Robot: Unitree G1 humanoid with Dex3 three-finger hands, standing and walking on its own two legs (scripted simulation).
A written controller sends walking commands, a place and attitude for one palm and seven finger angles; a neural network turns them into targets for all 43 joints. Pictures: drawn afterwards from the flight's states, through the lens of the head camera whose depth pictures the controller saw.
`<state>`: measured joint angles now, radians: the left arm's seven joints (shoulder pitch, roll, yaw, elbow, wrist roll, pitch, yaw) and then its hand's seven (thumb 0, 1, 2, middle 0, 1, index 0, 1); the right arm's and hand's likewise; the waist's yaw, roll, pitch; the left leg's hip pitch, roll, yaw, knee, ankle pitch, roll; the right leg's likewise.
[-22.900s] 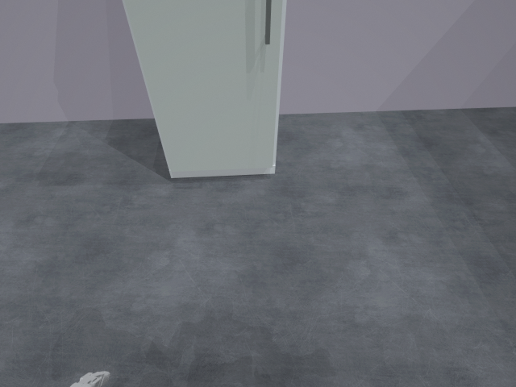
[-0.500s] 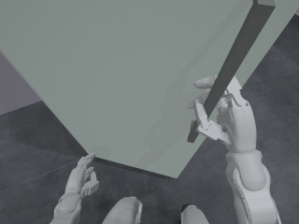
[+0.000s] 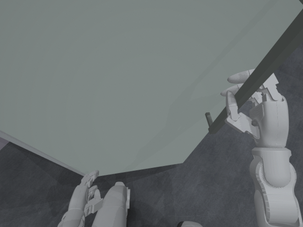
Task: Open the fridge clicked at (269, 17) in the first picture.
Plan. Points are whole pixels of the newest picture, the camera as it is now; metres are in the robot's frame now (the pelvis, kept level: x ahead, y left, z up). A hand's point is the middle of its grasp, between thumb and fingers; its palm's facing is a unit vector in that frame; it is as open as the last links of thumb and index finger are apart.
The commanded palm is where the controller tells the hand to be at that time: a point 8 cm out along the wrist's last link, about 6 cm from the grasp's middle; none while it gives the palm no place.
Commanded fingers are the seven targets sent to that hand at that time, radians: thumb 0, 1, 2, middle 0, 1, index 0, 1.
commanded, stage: walk backward, drawing the door open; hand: right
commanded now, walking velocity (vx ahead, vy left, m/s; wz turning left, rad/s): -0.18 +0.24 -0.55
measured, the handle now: (238, 87) +0.37 -0.13 +0.17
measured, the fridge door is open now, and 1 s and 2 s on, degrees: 48 51 51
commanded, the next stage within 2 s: stop walking and hold the door back in 0.14 s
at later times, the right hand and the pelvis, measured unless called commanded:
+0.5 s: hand (231, 137) +0.27 -0.11 +0.16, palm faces +0.50 +0.85 -0.13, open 5.4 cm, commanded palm +0.26 -0.15 +0.14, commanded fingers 0.00 -0.90 -0.90 0.45 1.40 0.45 1.40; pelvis -0.02 +0.17 -0.01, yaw -19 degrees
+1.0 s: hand (227, 114) +0.31 -0.11 +0.16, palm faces +0.47 +0.87 -0.16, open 5.1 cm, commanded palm +0.26 -0.15 +0.14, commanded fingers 0.00 -0.90 -0.90 0.45 1.40 0.45 1.40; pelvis -0.06 +0.19 -0.01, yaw -18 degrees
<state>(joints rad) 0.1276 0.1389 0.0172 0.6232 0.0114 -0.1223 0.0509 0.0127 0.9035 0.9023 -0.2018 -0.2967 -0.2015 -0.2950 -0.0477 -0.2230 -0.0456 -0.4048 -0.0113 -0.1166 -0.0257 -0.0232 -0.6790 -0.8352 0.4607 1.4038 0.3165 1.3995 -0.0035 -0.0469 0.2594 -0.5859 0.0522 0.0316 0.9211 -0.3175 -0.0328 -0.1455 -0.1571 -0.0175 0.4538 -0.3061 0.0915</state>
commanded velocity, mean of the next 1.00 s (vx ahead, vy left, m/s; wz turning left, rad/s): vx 0.06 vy -0.04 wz -0.16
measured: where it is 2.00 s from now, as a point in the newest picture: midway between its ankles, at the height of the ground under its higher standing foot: outside the picture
